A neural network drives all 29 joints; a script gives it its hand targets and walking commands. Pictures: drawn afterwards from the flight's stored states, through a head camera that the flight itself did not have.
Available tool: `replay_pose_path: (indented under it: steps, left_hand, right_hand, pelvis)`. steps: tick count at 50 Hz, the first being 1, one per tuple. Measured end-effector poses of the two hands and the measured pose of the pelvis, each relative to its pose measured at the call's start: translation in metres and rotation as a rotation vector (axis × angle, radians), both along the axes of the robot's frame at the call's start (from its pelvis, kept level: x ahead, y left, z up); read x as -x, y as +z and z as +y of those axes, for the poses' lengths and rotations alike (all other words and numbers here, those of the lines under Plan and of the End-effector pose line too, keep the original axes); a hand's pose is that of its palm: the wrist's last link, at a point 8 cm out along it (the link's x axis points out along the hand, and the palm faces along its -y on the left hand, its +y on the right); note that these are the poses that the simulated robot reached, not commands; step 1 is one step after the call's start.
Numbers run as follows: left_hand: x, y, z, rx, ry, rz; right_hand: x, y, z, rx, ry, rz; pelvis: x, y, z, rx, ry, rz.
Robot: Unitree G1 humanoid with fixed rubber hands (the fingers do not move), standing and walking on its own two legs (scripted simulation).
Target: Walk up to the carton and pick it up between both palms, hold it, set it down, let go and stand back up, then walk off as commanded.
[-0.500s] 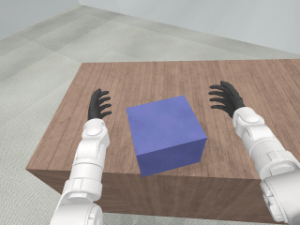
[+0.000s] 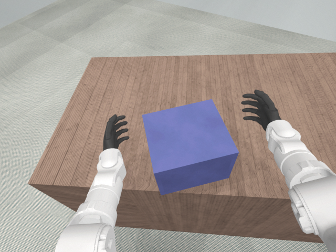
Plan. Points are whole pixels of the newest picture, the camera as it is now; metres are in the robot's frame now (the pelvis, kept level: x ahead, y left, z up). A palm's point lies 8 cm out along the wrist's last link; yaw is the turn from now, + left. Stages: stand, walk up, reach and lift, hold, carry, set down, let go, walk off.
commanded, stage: reach and lift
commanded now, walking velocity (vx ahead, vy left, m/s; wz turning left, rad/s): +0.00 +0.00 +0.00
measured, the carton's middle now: (186, 147) +0.42 +0.04 -0.05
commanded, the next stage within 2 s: none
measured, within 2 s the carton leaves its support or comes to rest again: neither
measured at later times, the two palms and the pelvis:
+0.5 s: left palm (119, 149) +0.37 +0.21 +0.00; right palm (249, 127) +0.46 -0.13 +0.01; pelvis +0.01 +0.00 -0.01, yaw +0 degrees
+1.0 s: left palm (127, 151) +0.37 +0.19 -0.01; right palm (238, 130) +0.45 -0.10 +0.00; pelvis +0.01 +0.00 -0.01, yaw +0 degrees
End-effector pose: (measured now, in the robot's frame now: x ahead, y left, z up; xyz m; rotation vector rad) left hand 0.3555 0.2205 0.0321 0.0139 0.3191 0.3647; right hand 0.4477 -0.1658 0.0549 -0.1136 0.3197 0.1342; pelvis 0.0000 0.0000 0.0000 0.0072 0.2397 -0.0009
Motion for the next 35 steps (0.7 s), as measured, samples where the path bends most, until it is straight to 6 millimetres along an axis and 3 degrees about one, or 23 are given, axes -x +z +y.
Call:
replay_pose_path:
  steps: [14,21,35]
  left_hand:
    - [-0.007,-0.033,0.004,0.003,-0.008,-0.020]
    - [-0.012,-0.036,0.001,0.000,-0.014,-0.031]
    - [-0.012,-0.040,-0.028,0.056,-0.015,-0.039]
  right_hand:
    - [-0.006,-0.039,0.018,-0.013,0.022,0.002]
    - [-0.009,-0.046,0.028,-0.041,0.038,-0.014]
    - [-0.004,-0.051,0.054,-0.069,0.053,-0.027]
  pelvis:
    - [-0.003,-0.006,0.007,0.014,0.000,0.144]
    - [-0.007,-0.007,0.006,0.013,0.001,0.167]
    - [-0.008,-0.007,0.002,0.012,0.001,0.169]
